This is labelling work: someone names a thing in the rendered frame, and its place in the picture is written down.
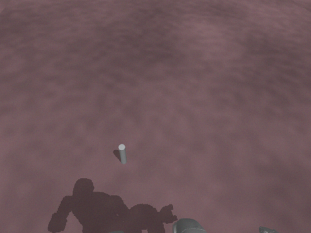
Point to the can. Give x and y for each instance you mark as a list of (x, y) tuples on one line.
[(122, 152)]

